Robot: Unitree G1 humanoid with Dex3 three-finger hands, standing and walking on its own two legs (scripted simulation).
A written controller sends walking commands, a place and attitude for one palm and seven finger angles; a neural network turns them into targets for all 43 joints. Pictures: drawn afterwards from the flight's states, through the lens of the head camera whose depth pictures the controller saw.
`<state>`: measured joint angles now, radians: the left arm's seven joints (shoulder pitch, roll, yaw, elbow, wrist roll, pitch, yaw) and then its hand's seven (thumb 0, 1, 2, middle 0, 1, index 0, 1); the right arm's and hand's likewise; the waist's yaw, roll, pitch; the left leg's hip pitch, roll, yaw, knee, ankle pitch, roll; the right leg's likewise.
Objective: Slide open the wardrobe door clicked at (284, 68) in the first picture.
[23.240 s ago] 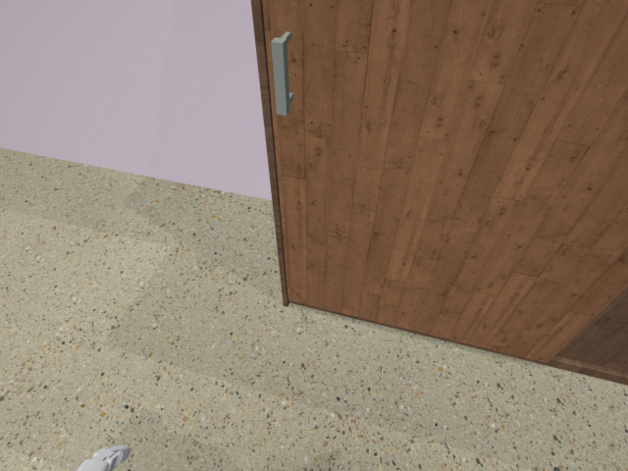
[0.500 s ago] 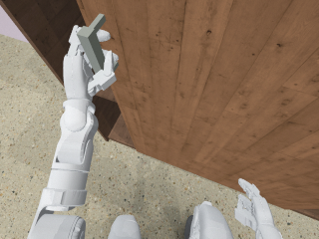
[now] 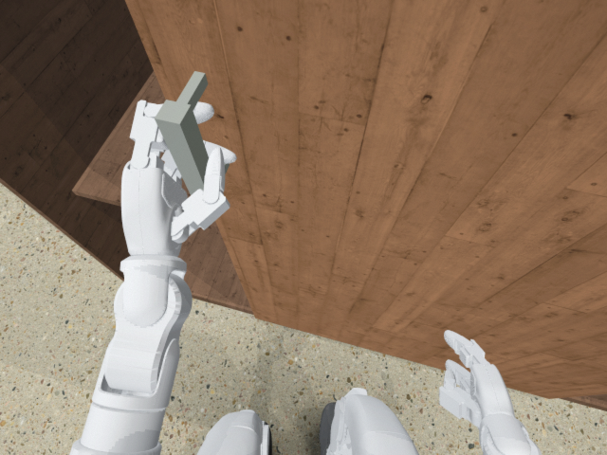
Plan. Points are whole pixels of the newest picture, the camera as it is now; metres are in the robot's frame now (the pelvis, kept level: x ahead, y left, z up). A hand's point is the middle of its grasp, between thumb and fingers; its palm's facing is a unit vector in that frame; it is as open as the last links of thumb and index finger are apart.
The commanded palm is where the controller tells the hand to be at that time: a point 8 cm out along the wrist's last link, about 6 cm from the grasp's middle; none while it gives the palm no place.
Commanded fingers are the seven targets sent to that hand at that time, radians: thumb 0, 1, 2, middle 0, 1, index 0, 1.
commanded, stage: step sideways, sliding the door along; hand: left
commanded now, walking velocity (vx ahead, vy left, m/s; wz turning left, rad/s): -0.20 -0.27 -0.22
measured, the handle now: (202, 148) +0.38 +0.16 +0.16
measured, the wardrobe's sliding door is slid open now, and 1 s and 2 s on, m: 0.43 0.57 0.57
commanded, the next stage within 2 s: stop walking and hold the door there in 0.64 s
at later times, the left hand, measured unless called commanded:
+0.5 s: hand (368, 226) +0.31 -0.01 +0.16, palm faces +0.29 -0.95 -0.10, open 6.5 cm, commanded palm +0.27 -0.04 +0.15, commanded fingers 0.00 0.90 0.90 -0.45 -1.40 -0.45 -1.40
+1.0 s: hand (361, 225) +0.32 -0.01 +0.16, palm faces +0.39 -0.88 -0.26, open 6.6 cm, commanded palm +0.28 +0.03 +0.13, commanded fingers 0.00 0.90 0.90 -0.45 -1.40 -0.45 -1.40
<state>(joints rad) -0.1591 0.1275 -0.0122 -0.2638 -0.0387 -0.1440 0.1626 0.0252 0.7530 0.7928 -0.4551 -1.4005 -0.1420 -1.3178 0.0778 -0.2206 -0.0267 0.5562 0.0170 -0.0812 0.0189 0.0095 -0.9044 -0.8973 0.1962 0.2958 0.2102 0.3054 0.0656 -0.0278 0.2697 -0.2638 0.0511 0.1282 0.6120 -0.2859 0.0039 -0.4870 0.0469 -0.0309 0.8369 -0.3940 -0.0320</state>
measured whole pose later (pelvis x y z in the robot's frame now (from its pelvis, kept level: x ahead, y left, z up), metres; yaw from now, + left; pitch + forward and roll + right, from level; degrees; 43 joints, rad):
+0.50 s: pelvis -0.09 -0.17 +0.01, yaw -8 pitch +1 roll +1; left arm -0.31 0.19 0.24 0.03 -0.09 -0.02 0.23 -0.01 0.75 0.81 -0.45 -1.40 -0.14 -1.35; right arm 0.10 -0.28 -0.03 0.64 0.03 -0.07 -0.05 0.01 -0.90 -0.90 0.20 0.30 0.20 0.30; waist 0.04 0.05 0.19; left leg -0.43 0.03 0.10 1.00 -0.58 -0.04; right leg -0.33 -0.03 -0.10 0.51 -0.20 -0.05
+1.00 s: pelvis -0.10 -0.28 +0.00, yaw -11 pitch -1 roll -2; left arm -0.41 0.53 0.39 0.49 -0.07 -0.05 0.09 -0.08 0.65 0.82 -0.40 -1.33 -0.21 -1.33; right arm 0.15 -0.20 0.05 0.58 0.04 -0.04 -0.03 0.01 -0.90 -0.90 0.21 0.30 0.21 0.30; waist 0.04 0.04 0.09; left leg -0.23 0.22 0.12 0.65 -0.38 -0.08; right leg -0.29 -0.04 -0.13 0.52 -0.14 0.01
